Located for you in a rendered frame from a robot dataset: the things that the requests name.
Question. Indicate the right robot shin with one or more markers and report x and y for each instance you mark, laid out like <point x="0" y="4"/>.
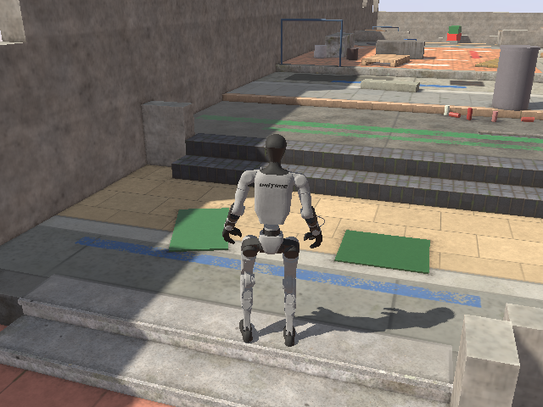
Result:
<point x="289" y="308"/>

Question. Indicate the robot right upper arm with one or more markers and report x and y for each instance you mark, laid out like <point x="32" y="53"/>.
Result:
<point x="300" y="181"/>

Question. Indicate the left robot forearm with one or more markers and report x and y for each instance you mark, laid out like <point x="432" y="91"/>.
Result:
<point x="231" y="220"/>

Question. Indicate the robot right hand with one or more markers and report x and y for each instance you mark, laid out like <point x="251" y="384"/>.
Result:
<point x="318" y="238"/>

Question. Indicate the robot right foot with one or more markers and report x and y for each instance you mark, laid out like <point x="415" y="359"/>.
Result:
<point x="289" y="340"/>

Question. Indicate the robot left upper arm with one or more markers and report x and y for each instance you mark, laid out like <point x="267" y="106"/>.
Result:
<point x="246" y="178"/>

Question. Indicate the robot left hand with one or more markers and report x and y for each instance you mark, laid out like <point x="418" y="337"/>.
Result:
<point x="234" y="232"/>

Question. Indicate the right robot forearm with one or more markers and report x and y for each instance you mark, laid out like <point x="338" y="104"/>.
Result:
<point x="313" y="224"/>

